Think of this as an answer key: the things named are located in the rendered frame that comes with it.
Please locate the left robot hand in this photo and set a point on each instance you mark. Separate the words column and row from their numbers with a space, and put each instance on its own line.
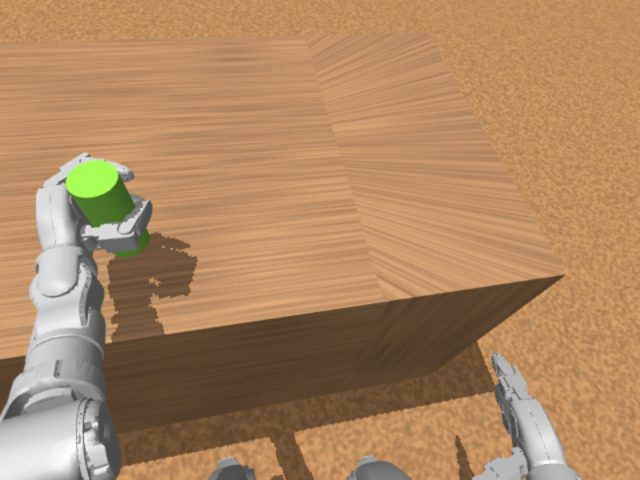
column 61, row 222

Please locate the right robot hand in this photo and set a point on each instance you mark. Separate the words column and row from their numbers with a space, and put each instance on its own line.
column 534, row 439

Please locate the can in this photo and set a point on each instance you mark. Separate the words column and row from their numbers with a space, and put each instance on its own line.
column 99, row 191

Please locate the right robot arm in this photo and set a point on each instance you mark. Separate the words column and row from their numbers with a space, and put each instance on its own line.
column 553, row 472

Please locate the left robot arm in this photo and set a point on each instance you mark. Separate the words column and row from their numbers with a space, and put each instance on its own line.
column 56, row 424

